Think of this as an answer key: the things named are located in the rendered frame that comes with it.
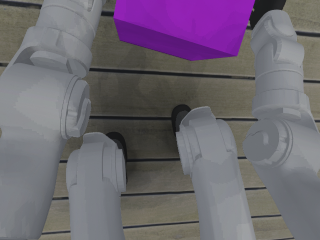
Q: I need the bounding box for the left robot forearm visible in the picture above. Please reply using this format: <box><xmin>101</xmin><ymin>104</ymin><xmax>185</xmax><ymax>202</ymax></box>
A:
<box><xmin>0</xmin><ymin>0</ymin><xmax>107</xmax><ymax>81</ymax></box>

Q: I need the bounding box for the right robot upper arm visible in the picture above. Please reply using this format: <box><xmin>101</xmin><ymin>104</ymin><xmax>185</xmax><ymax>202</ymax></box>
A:
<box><xmin>242</xmin><ymin>117</ymin><xmax>320</xmax><ymax>240</ymax></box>

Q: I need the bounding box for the left robot upper arm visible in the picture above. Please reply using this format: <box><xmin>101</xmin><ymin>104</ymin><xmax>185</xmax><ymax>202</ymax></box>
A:
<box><xmin>0</xmin><ymin>63</ymin><xmax>91</xmax><ymax>240</ymax></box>

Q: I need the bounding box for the right robot forearm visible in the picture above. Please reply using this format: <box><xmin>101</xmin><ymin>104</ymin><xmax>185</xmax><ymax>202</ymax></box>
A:
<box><xmin>250</xmin><ymin>9</ymin><xmax>320</xmax><ymax>134</ymax></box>

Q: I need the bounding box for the carton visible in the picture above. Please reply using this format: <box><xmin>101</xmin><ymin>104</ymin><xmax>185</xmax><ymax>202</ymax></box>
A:
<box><xmin>113</xmin><ymin>0</ymin><xmax>255</xmax><ymax>61</ymax></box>

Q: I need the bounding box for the robot right foot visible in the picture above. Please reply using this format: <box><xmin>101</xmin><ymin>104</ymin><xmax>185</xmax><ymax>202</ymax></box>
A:
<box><xmin>171</xmin><ymin>104</ymin><xmax>191</xmax><ymax>137</ymax></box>

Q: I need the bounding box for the right robot hand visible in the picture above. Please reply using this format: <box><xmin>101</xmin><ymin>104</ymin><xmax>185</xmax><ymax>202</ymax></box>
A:
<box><xmin>249</xmin><ymin>0</ymin><xmax>286</xmax><ymax>29</ymax></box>

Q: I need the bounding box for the right robot shin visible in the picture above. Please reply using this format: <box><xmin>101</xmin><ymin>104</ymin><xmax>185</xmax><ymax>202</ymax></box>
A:
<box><xmin>179</xmin><ymin>106</ymin><xmax>238</xmax><ymax>157</ymax></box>

